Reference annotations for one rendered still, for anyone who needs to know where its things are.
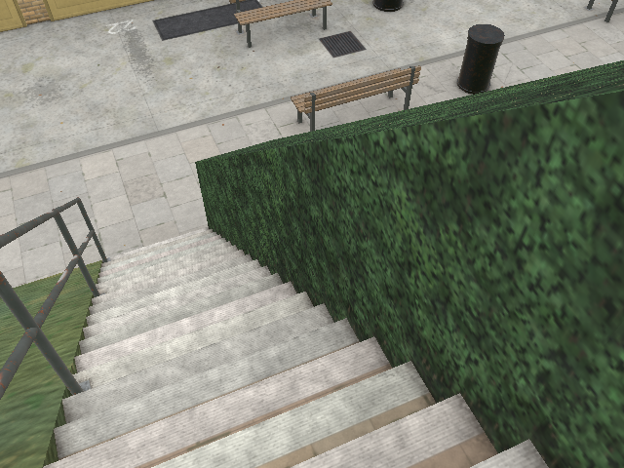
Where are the stairs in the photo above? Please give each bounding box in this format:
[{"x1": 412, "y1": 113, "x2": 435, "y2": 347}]
[{"x1": 43, "y1": 226, "x2": 549, "y2": 468}]

